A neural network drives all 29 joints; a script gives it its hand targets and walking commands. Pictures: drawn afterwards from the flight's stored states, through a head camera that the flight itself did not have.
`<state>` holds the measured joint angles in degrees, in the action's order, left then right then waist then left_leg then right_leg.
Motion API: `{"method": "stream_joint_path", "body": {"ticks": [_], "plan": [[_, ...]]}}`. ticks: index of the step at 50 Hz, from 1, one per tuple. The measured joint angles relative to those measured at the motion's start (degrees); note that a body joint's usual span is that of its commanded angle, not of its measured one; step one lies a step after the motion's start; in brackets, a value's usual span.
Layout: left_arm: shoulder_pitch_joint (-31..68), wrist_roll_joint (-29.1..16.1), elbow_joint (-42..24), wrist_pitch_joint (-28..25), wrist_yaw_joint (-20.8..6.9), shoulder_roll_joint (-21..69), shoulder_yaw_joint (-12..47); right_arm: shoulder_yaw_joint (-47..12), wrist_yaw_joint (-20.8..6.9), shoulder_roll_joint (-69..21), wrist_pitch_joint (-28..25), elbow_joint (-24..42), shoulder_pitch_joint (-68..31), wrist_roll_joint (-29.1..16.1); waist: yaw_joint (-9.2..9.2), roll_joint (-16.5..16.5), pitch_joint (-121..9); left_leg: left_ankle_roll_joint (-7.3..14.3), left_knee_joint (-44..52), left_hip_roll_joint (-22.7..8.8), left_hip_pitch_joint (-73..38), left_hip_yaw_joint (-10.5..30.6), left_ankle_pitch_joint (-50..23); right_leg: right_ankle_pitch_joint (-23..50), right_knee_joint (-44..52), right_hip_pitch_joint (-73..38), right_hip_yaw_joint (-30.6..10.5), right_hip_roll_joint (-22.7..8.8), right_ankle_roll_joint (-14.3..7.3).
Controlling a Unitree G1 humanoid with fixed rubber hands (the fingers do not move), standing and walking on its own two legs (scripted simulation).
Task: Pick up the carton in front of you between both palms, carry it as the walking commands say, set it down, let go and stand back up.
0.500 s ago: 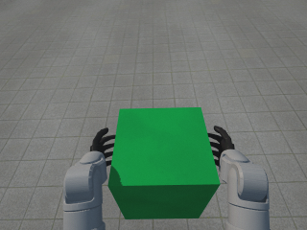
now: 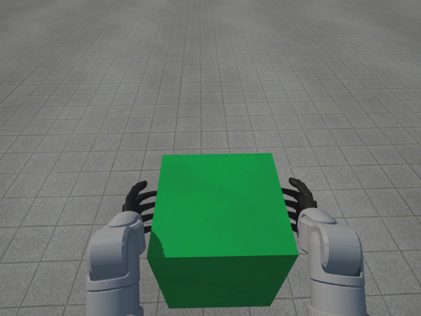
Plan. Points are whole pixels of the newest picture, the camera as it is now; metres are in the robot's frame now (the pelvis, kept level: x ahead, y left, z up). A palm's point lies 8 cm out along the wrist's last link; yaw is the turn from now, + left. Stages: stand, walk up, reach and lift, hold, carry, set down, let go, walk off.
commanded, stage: carry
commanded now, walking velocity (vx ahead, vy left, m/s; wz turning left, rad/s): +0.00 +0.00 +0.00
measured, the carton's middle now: (218, 233) +0.28 +0.00 +0.01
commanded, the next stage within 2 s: hold in 1.46 s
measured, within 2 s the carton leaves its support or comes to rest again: neither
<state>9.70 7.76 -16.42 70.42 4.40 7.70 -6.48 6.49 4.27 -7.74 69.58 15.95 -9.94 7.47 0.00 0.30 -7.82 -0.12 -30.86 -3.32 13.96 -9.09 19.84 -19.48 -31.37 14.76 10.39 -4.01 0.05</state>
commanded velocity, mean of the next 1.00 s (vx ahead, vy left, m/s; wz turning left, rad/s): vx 0.00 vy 0.00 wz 0.00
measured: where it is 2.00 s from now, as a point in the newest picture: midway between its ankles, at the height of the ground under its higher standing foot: outside the picture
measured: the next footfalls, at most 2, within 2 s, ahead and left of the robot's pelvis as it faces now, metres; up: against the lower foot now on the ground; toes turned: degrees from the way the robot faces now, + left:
none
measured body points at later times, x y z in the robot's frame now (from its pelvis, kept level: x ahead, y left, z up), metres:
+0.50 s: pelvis -0.02 +0.00 +0.00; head -0.06 +0.00 +0.45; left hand +0.24 +0.15 +0.07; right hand +0.25 -0.15 +0.07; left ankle -0.05 +0.11 -0.73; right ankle -0.04 -0.11 -0.73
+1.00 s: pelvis -0.05 -0.01 +0.00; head -0.08 -0.01 +0.45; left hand +0.24 +0.14 +0.03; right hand +0.24 -0.16 +0.03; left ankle -0.05 +0.11 -0.73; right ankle -0.04 -0.11 -0.73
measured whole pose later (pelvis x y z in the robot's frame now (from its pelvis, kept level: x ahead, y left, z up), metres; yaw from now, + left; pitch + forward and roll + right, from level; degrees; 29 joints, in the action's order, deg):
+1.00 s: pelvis -0.05 -0.01 +0.00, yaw +0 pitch +2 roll +0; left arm 11.3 14.5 11.3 42.7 1.1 8.0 -9.3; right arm 9.5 0.9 -8.0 42.3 -11.2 -11.5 14.6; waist -0.1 -0.1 -6.4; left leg 0.1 -28.8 -4.0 16.0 -9.4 14.4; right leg -13.9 -28.9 16.7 10.4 -3.4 -1.3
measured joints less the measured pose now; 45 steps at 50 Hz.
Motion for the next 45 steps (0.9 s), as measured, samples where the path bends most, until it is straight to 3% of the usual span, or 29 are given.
{"method": "stream_joint_path", "body": {"ticks": [13, 22, 35, 45], "plan": [[-0.86, -0.21, -1.0, 0.01, 0.09, -0.09, 0.42, -0.51, 0.08, 0.09, 0.17, 1.05, 0.75, -0.05, -0.05, -0.24, 0.28, 0.18, -0.42, -0.15, -0.05, -0.3, -0.02, 0.17, -0.26, -0.06, -0.11, -0.07, -0.08], [-2.6, 0.65, 2.37, -2.1, -0.38, -0.27, 1.14, -1.16, -0.39, 0.28, -1.76, -2.13, 2.47, 0.81, 0.0, -0.29, -0.42, 0.23, 1.04, -0.14, -0.62, -0.39, -1.64, 1.74, 1.17, -0.61, -0.02, 0.07, -0.31], [-3.68, 2.4, 9.57, -11.35, -1.61, -0.36, 1.47, -1.32, -1.71, 0.38, -10.89, -9.03, 3.71, 2.86, 0.15, -0.41, 0.4, 0.29, 1.94, -0.33, 0.37, -0.41, -3.82, 3.96, 2.23, 0.33, -0.01, 0.34, -0.84], [-1.33, 5.17, 21.09, -21.84, -2.83, -0.14, -0.37, 0.53, -2.97, 0.18, -21.44, -20.42, 1.55, 5.72, 0.08, -0.44, 0.72, 0.25, 1.98, -0.54, 1.44, -0.39, -4.88, 5.02, 2.37, 1.39, -0.03, 0.53, -1.19]]}}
